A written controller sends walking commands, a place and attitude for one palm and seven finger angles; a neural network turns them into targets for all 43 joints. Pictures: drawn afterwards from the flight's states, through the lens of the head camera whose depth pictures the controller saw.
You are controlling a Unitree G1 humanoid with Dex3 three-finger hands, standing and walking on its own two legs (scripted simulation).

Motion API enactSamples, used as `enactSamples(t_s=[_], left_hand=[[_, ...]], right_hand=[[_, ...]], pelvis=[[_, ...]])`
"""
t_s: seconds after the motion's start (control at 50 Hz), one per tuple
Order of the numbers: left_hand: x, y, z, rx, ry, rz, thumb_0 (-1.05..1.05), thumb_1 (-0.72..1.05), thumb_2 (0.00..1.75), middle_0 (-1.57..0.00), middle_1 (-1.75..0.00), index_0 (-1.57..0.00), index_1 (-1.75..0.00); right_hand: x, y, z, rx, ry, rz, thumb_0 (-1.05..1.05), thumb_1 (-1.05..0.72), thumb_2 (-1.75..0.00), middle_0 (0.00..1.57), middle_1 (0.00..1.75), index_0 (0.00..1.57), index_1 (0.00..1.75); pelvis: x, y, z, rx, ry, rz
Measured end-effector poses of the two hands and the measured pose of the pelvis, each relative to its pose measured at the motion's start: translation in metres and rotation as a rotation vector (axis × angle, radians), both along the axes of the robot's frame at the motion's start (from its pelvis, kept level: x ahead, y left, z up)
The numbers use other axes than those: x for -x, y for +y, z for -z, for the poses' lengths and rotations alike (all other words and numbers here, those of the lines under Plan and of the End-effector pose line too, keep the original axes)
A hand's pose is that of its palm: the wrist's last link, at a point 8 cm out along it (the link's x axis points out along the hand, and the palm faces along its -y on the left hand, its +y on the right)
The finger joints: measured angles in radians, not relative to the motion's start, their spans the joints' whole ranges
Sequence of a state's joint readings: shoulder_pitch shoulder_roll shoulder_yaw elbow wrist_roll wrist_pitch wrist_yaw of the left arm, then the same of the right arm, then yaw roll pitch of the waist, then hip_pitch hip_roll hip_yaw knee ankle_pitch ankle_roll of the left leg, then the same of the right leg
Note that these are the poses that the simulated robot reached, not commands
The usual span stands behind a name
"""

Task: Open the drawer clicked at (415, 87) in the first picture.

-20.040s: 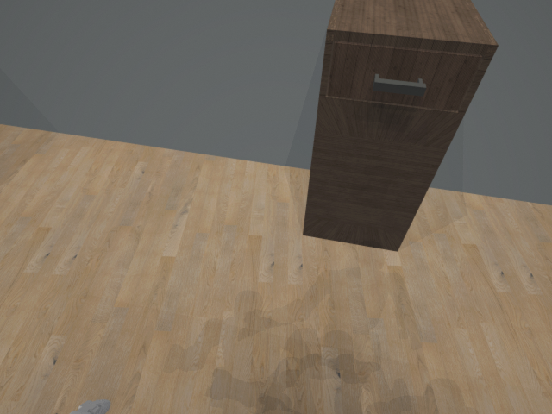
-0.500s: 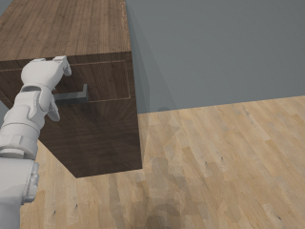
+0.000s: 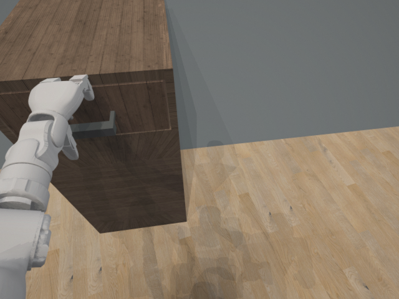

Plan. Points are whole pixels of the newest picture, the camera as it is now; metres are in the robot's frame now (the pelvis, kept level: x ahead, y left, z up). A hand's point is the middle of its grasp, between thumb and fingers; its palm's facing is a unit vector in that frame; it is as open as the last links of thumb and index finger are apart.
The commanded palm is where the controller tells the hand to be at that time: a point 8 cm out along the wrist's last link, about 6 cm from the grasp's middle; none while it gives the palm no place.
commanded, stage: move the hooked fingers above the handle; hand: left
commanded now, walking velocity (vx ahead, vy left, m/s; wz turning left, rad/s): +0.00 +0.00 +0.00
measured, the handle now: (86, 123) +0.51 +0.26 +0.05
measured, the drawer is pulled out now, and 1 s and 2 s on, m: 0.00 0.00 0.00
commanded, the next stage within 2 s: lower the fingers behind the handle in 0.12 s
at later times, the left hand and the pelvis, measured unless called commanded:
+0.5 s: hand (71, 117) +0.47 +0.26 +0.11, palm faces +0.01 -0.02 -1.00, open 13.5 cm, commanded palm +0.46 +0.29 +0.14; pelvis +0.00 -0.01 +0.00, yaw +1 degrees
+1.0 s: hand (72, 118) +0.47 +0.26 +0.10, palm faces +0.04 -0.01 -1.00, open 13.6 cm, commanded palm +0.46 +0.28 +0.10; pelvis -0.02 +0.00 -0.01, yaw +1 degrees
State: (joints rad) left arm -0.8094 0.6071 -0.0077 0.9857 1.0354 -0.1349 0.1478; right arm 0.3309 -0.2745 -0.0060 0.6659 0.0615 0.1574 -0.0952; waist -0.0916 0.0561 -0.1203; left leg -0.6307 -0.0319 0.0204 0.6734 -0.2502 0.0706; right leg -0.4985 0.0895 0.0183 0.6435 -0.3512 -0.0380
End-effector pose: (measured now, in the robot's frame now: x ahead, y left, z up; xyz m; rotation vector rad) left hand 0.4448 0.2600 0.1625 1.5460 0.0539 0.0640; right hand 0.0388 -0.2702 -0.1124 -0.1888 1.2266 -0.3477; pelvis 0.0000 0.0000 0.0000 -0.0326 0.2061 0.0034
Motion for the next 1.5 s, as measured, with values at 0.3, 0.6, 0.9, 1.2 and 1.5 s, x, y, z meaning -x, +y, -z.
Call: enactSamples(t_s=[0.3, 0.6, 0.9, 1.2, 1.5], left_hand=[[-0.001, -0.001, -0.001, -0.003, 0.003, -0.011, 0.00, -0.49, 0.30, -0.41, -1.22, -0.37, -1.25], [0.000, -0.002, 0.001, -0.006, -0.008, -0.022, 0.00, -0.49, 0.30, -0.40, -1.22, -0.35, -1.28], [0.001, -0.003, 0.004, -0.007, -0.027, -0.029, 0.00, -0.49, 0.30, -0.38, -1.24, -0.33, -1.31], [0.002, -0.004, 0.007, -0.014, -0.047, -0.040, 0.00, -0.49, 0.30, -0.36, -1.25, -0.31, -1.34], [0.002, -0.004, 0.009, -0.026, -0.065, -0.041, 0.00, -0.49, 0.30, -0.35, -1.26, -0.29, -1.35]], right_hand=[[0.000, -0.004, 0.001, 0.001, 0.013, -0.010, 0.01, -0.90, -0.90, 0.20, 0.30, 0.20, 0.30], [0.013, -0.011, 0.002, 0.017, 0.026, -0.012, 0.01, -0.90, -0.90, 0.20, 0.30, 0.20, 0.30], [0.033, -0.007, 0.004, 0.026, 0.033, 0.000, 0.01, -0.90, -0.90, 0.20, 0.30, 0.20, 0.30], [0.045, 0.004, 0.006, 0.036, 0.022, -0.008, 0.01, -0.90, -0.90, 0.20, 0.30, 0.20, 0.30], [0.052, 0.015, 0.010, 0.057, 0.016, -0.016, 0.01, -0.90, -0.90, 0.20, 0.30, 0.20, 0.30]], pelvis=[[0.000, -0.005, 0.001, -0.001, 0.005, -0.011], [0.008, -0.010, 0.006, 0.003, 0.022, -0.016], [0.018, -0.006, 0.011, 0.010, 0.033, -0.015], [0.032, 0.003, 0.019, 0.017, 0.045, -0.016], [0.046, 0.015, 0.028, 0.025, 0.057, -0.016]])
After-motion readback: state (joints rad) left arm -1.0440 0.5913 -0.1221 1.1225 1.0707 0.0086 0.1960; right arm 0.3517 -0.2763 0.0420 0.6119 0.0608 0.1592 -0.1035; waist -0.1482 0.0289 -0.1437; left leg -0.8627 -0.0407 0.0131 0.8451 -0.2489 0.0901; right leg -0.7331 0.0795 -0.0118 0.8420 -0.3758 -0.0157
